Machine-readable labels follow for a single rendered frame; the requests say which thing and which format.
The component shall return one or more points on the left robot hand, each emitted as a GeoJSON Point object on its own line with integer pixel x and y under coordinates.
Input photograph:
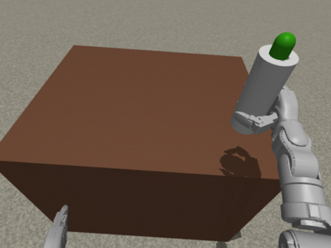
{"type": "Point", "coordinates": [57, 235]}

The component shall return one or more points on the bottle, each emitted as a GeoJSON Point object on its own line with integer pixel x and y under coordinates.
{"type": "Point", "coordinates": [271, 69]}

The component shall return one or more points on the right robot arm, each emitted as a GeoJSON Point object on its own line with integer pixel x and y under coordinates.
{"type": "Point", "coordinates": [301, 185]}

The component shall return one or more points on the right robot hand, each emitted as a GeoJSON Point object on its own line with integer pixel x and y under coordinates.
{"type": "Point", "coordinates": [284, 108]}

